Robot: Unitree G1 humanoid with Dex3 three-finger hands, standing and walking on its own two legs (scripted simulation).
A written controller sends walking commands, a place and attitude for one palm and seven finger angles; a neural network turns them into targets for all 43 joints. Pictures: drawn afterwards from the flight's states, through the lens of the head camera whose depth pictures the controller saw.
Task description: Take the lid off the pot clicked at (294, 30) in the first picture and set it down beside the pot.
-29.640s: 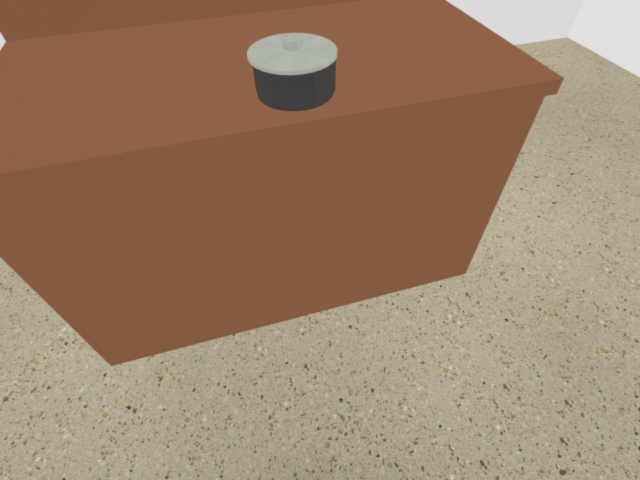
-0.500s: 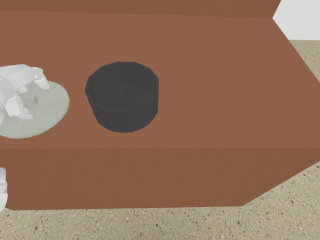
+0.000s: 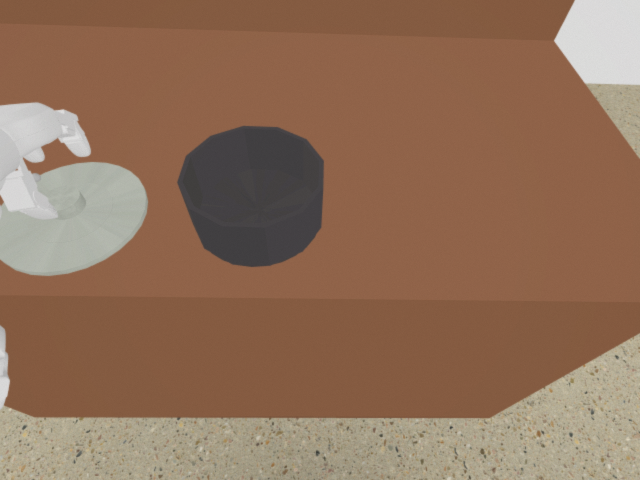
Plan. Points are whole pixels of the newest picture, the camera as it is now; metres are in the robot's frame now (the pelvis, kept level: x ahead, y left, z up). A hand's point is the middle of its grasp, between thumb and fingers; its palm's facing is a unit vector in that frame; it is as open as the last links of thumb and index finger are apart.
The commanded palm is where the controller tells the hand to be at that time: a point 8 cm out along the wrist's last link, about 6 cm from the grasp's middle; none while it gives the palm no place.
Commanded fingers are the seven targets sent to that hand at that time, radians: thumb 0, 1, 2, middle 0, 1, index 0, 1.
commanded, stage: raise the empty hand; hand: left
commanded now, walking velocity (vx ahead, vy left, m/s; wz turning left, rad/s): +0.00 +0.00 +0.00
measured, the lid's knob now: (64, 202) +0.45 +0.33 +0.08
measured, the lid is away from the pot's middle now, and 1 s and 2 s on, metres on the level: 0.25 0.25 0.25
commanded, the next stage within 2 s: draw the hand back to the body in 0.92 s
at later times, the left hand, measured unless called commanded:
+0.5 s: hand (9, 136) +0.44 +0.32 +0.20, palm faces -0.29 -0.09 -0.95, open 11.0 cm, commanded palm +0.44 +0.32 +0.26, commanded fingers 0.00 -0.08 0.78 -0.41 -0.75 -0.41 -0.75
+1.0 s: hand out of the picture +0.43 +0.33 +0.24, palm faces -0.26 -0.10 -0.96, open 11.0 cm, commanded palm +0.43 +0.32 +0.30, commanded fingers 0.00 -0.08 0.78 -0.41 -0.75 -0.41 -0.75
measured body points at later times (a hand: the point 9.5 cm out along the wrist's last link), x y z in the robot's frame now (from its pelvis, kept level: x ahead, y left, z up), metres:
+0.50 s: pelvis +0.00 -0.01 +0.00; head +0.05 +0.00 +0.45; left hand +0.45 +0.32 +0.25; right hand +0.07 -0.28 -0.12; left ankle -0.01 +0.07 -0.73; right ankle -0.02 -0.17 -0.73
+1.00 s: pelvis +0.00 -0.02 +0.01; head +0.05 -0.03 +0.45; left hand +0.44 +0.33 +0.29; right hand +0.08 -0.29 -0.12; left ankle -0.01 +0.07 -0.73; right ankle -0.02 -0.17 -0.73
